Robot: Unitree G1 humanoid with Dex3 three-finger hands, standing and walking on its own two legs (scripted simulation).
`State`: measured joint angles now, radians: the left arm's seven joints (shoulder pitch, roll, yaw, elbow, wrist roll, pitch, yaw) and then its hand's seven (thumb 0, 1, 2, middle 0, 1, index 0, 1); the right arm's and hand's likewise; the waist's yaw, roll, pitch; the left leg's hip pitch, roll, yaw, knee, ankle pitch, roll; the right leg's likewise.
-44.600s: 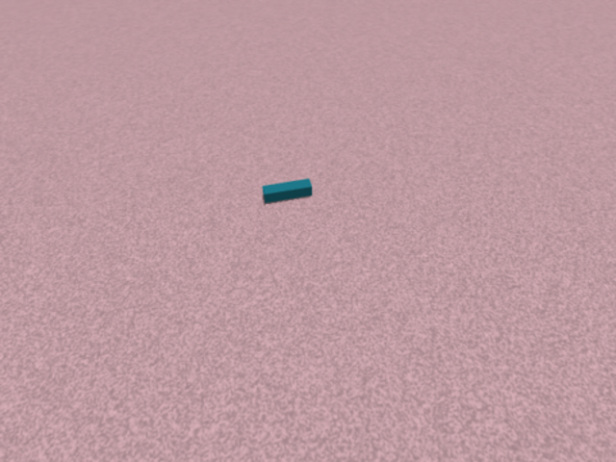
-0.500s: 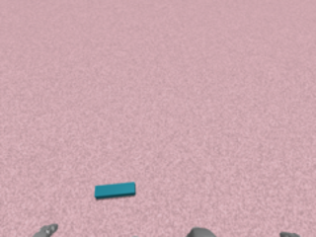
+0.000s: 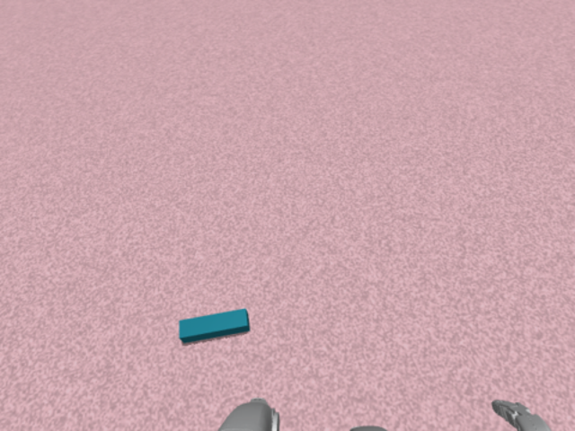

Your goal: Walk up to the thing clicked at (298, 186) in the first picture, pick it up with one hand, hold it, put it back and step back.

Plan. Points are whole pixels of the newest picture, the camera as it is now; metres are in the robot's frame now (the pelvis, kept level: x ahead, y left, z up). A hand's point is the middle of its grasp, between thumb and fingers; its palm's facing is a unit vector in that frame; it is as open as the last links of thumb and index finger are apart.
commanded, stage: step back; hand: left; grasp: from above
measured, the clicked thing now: (215, 325) +0.52 +0.30 -0.73
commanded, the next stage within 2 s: none
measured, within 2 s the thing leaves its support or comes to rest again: neither
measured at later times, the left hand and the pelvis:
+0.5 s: hand out of the picture -0.05 +0.28 -0.14, palm faces +0.07 -0.94 -0.35, open 7.4 cm; pelvis -0.15 +0.01 +0.01, yaw +4 degrees
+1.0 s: hand out of the picture -0.21 +0.27 -0.14, palm faces +0.07 -0.90 -0.43, open 7.4 cm; pelvis -0.33 -0.02 -0.01, yaw +6 degrees
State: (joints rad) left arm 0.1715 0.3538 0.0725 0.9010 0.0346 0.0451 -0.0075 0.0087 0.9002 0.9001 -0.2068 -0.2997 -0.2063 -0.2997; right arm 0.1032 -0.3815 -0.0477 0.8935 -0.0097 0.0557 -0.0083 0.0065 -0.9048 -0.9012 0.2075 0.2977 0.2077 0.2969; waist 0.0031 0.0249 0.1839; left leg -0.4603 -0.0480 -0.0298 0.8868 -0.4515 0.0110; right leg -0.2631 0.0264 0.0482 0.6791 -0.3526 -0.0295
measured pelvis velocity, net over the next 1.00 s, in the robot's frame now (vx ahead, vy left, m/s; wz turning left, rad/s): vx -0.33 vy -0.02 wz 0.10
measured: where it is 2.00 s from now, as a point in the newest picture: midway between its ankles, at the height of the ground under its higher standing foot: outside the picture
